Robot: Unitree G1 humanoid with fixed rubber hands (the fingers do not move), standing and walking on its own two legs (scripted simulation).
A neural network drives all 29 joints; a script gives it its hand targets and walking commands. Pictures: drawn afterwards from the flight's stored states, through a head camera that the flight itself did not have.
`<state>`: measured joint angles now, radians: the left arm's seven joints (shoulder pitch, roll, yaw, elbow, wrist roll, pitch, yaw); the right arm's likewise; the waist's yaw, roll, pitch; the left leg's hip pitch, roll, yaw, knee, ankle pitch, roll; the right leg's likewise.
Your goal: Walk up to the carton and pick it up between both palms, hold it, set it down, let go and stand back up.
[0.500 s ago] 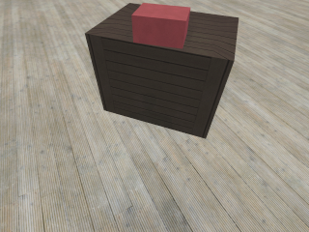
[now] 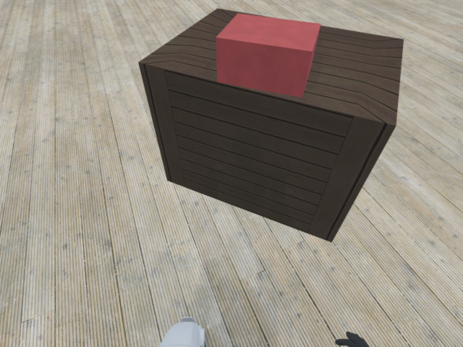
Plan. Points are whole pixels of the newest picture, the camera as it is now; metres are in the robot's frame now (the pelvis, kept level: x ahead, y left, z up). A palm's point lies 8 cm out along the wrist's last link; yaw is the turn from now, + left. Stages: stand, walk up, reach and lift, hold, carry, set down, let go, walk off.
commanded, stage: walk up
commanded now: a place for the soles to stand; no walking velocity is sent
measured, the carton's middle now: (268, 53) +1.04 -0.07 +0.03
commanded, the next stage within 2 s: none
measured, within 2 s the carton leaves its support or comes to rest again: neither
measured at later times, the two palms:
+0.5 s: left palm (122, 239) +0.36 +0.28 -0.10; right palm (347, 342) +0.18 -0.20 -0.11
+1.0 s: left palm (127, 211) +0.44 +0.29 -0.11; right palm (329, 202) +0.49 -0.22 -0.11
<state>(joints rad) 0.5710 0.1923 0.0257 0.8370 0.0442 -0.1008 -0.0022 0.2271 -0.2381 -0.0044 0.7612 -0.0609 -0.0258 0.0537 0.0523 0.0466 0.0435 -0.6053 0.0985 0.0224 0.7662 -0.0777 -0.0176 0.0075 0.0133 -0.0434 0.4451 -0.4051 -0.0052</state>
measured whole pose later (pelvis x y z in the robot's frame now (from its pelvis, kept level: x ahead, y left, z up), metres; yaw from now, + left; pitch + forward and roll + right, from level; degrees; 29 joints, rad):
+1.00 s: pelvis +0.43 +0.03 +0.00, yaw -4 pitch -3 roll -1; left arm 0.45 0.24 0.03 0.81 0.04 -0.08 0.01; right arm 0.32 -0.25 -0.03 0.73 -0.05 -0.03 0.04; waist 0.04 0.03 0.06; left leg -0.55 0.09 -0.01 0.88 -0.23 -0.02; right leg -0.14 -0.04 -0.14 0.52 -0.33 -0.01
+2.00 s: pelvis +0.53 +0.03 +0.00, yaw -2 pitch -3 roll +0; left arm 0.21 0.24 -0.02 0.87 0.02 0.03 -0.01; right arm 0.29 -0.21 0.02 0.77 0.00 -0.02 0.00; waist 0.02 -0.05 0.04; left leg -0.20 0.00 0.03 0.61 -0.36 0.01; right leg -0.34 -0.03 -0.05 0.56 -0.16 -0.01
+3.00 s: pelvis +0.62 +0.12 +0.00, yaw -17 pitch -1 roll +1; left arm 0.22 0.24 0.00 0.82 0.04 0.00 0.02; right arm 0.39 -0.21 0.02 0.84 -0.04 -0.01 -0.02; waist -0.04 -0.03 0.08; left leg -0.17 0.00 0.24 0.55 -0.37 0.08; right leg -0.38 0.01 0.03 0.71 -0.31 -0.02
